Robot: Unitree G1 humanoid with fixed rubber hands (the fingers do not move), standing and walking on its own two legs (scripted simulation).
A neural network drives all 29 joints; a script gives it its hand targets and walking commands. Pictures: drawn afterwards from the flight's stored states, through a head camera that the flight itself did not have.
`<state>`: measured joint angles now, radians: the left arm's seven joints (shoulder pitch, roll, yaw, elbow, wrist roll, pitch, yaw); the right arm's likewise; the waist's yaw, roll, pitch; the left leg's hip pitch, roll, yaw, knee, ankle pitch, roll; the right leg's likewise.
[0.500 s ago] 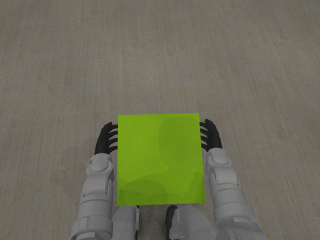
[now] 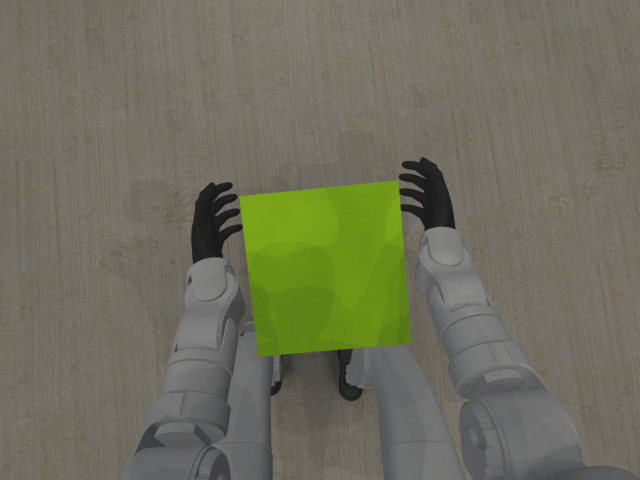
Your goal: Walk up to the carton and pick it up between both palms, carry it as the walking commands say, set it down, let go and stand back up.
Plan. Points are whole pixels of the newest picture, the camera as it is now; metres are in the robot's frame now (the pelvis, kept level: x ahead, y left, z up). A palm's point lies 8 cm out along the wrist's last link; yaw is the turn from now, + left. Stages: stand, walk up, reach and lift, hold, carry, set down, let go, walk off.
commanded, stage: set down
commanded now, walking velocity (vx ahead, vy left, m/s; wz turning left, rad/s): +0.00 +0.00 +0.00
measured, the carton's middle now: (327, 257) +0.35 +0.00 -0.26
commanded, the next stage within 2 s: none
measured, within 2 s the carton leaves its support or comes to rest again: neither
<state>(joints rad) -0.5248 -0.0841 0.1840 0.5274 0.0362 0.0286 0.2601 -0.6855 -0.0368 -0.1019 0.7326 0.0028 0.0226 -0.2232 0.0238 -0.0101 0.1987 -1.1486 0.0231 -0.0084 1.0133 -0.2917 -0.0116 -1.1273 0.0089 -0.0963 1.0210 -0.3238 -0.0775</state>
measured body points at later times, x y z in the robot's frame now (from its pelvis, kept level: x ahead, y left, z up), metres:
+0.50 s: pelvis -0.01 +0.00 -0.05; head +0.31 +0.00 +0.27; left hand +0.42 +0.13 -0.20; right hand +0.45 -0.11 -0.21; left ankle +0.09 +0.13 -0.65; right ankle +0.08 -0.08 -0.65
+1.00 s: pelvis -0.03 +0.00 -0.12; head +0.32 +0.00 +0.16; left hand +0.45 +0.11 -0.29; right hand +0.48 -0.11 -0.30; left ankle +0.09 +0.13 -0.65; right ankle +0.08 -0.08 -0.65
